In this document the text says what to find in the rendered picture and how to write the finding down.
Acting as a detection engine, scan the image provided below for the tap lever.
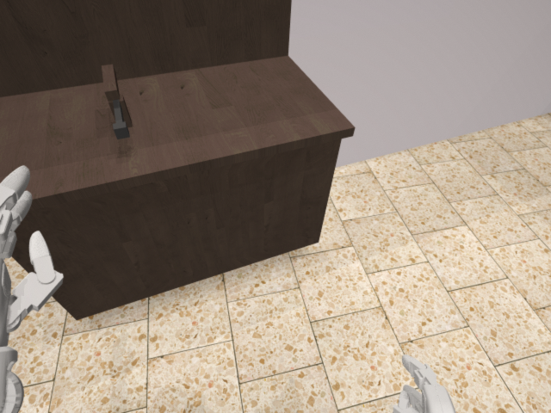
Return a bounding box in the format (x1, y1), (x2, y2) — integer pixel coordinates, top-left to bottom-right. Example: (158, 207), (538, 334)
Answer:
(113, 100), (130, 139)

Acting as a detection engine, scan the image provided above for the right robot hand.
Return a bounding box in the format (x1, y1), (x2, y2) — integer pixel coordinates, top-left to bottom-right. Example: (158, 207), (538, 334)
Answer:
(393, 354), (456, 413)

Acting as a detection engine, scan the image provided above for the robot left forearm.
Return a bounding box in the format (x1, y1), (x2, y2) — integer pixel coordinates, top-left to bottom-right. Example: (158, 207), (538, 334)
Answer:
(0, 347), (24, 413)

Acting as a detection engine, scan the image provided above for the counter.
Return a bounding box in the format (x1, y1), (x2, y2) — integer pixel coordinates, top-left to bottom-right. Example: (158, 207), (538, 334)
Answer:
(0, 0), (355, 320)

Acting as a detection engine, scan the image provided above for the left robot hand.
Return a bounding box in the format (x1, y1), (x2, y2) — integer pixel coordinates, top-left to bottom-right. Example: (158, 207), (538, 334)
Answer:
(0, 165), (64, 347)

